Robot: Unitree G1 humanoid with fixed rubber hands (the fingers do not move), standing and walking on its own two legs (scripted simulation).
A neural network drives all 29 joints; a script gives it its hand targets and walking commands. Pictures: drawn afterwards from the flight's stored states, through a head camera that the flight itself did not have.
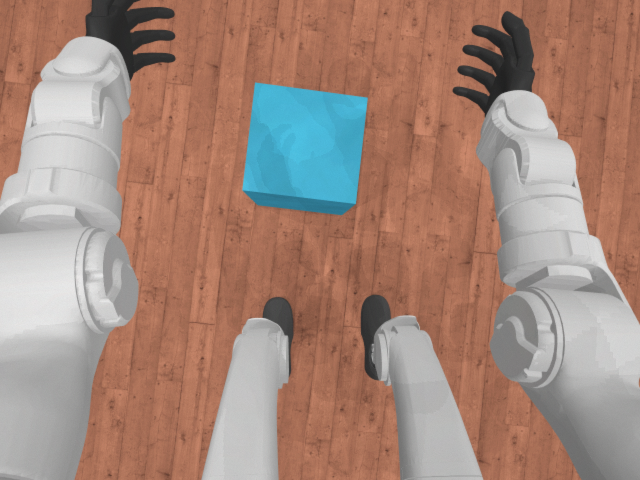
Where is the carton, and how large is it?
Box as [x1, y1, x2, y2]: [242, 83, 367, 214]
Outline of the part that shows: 255,83 242,190 257,204 342,214 355,203 367,98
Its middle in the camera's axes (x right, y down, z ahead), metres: -0.04 -0.18 +0.84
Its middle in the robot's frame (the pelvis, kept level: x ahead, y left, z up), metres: +0.55 +0.03 -0.53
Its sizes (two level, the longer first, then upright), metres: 0.210 0.200 0.250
